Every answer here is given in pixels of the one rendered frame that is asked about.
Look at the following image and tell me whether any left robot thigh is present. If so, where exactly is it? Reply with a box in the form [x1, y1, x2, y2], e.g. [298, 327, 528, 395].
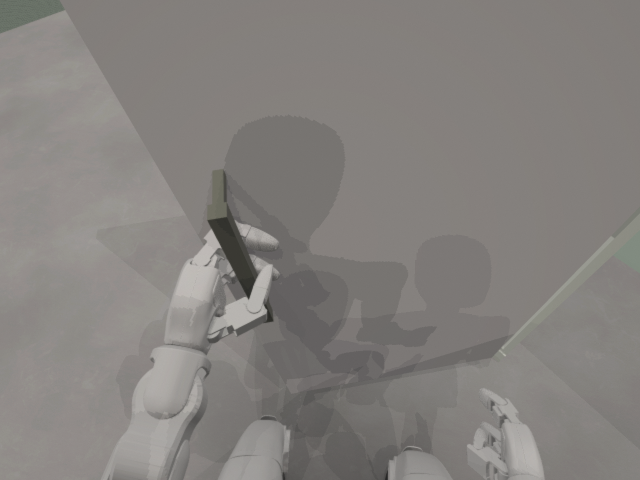
[218, 420, 291, 480]

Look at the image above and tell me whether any handle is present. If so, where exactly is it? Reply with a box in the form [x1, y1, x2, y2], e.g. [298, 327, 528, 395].
[207, 169, 274, 323]

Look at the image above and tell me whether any left robot hand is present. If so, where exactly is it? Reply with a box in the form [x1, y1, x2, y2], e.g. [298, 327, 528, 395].
[164, 220, 280, 355]

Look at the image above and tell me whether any left robot forearm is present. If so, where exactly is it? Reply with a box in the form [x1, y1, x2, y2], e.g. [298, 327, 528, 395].
[101, 345, 212, 480]

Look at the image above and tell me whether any robot right shin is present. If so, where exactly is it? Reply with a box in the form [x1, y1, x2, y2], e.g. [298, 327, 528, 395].
[401, 446, 423, 453]

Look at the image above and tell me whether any fridge door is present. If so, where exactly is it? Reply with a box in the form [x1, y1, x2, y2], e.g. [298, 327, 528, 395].
[60, 0, 640, 394]

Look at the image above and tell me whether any right robot hand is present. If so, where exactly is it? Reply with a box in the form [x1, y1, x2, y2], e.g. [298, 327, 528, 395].
[467, 388, 545, 480]

